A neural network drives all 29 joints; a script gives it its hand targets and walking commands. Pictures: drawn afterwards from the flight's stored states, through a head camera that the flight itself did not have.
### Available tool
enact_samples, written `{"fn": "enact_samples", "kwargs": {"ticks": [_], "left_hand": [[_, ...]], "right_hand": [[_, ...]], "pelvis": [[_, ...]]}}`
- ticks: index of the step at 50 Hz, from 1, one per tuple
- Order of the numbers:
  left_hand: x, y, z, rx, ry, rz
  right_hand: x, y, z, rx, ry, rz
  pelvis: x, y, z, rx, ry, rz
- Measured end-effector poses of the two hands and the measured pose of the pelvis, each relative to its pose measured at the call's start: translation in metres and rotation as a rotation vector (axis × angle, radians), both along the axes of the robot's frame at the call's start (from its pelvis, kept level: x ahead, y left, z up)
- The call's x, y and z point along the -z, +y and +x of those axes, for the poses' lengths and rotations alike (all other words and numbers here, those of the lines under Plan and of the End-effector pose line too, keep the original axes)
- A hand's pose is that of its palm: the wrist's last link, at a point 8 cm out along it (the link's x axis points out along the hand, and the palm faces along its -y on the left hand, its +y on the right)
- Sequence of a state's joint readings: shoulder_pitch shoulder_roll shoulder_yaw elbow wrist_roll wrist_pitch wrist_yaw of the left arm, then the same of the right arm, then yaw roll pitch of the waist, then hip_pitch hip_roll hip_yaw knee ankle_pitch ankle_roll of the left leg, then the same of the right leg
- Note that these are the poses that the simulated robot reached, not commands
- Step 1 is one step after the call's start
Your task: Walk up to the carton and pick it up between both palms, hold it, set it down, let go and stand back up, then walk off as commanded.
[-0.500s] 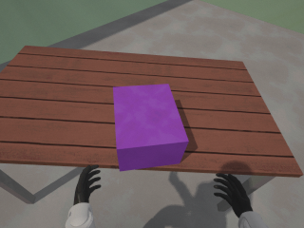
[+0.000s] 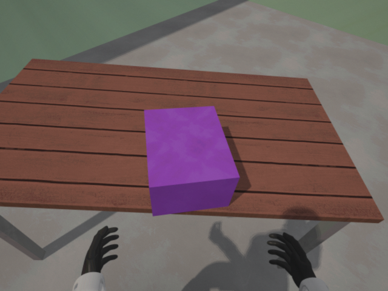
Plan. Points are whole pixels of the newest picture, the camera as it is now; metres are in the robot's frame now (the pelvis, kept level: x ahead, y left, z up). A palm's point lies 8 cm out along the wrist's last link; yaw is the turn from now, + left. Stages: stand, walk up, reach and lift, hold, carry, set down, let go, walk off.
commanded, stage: set down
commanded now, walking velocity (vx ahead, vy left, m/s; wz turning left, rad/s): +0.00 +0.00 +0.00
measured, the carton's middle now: (185, 157) +0.47 +0.03 -0.05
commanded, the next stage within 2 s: let go in 0.32 s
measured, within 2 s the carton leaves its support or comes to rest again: neither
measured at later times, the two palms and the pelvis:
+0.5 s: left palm (92, 265) +0.18 +0.21 -0.06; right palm (296, 271) +0.19 -0.22 -0.06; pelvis +0.01 +0.00 +0.00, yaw +0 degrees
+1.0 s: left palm (81, 278) +0.16 +0.23 -0.08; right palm (303, 280) +0.18 -0.23 -0.07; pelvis +0.02 +0.00 +0.00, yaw +0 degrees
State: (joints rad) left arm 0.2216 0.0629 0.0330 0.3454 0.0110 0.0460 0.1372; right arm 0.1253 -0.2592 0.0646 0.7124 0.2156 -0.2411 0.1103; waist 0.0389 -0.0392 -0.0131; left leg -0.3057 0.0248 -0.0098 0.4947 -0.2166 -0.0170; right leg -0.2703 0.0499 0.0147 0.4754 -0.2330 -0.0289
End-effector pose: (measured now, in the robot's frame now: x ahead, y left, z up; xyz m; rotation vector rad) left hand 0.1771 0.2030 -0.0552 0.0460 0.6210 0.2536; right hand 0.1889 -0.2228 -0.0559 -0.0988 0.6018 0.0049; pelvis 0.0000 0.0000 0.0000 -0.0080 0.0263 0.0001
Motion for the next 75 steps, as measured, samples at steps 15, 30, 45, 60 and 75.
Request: {"fn": "enact_samples", "kwargs": {"ticks": [15,30,45,60,75], "left_hand": [[0.006,0.01,0.007,0.038,0.045,0.008],[0.014,0.007,0.001,0.084,0.102,-0.024],[0.025,0.012,-0.009,0.092,0.172,-0.017],[0.031,0.049,-0.012,0.118,0.184,0.073],[0.045,0.054,-0.035,0.112,0.265,0.064]], "right_hand": [[0.008,0.006,0.007,0.02,0.04,-0.024],[0.008,0.008,0.0,0.023,0.037,-0.06],[0.02,0.012,-0.01,0.002,0.128,-0.111],[0.006,-0.031,-0.002,0.034,0.161,-0.244],[0.01,-0.036,-0.018,0.051,0.204,-0.26]], "pelvis": [[0.0,0.002,0.011,-0.002,0.015,0.0],[-0.001,0.003,0.009,-0.002,-0.014,-0.001],[-0.001,0.003,0.009,-0.002,-0.022,-0.001],[-0.001,0.002,0.025,-0.002,0.0,0.0],[0.001,0.004,0.018,-0.001,-0.015,-0.003]]}}
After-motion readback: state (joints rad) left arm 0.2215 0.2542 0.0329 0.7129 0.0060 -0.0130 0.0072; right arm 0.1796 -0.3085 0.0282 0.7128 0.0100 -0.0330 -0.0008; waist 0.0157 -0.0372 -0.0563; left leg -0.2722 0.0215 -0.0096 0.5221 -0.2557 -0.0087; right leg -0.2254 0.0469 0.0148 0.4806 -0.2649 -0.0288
